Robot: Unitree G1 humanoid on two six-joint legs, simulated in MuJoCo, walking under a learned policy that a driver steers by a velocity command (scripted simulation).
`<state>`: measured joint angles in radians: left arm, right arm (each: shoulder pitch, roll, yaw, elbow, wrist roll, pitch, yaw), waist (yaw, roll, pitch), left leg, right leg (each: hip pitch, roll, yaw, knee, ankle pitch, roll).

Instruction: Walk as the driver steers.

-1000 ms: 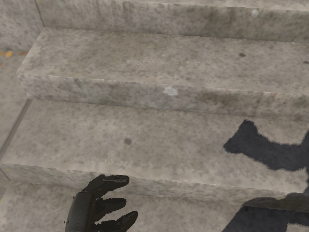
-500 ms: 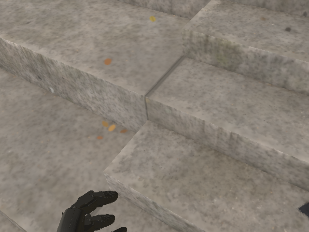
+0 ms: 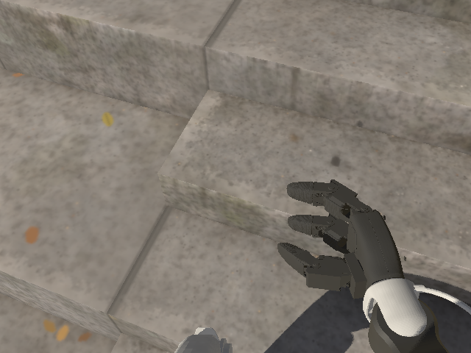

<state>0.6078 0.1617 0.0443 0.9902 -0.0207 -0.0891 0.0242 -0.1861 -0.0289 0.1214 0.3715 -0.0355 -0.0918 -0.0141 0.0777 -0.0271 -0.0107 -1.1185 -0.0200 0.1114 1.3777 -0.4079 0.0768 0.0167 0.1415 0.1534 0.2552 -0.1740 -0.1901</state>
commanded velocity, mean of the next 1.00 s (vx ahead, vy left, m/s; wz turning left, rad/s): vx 1.00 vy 0.00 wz -0.47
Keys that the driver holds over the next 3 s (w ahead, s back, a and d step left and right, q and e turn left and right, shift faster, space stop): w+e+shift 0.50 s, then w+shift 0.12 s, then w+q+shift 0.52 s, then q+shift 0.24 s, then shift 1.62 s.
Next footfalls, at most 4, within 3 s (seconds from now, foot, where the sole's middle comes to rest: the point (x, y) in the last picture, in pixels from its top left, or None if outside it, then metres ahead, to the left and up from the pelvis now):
0.04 left None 0.21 0.10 -0.65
0.42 right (351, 315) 0.45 -0.18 -0.51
0.78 left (356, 171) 0.74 -0.18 -0.36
1.08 right None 0.99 -0.49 -0.22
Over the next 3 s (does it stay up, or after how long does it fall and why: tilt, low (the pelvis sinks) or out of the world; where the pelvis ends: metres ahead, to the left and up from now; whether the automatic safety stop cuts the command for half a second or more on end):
stays up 1.36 -0.53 0.69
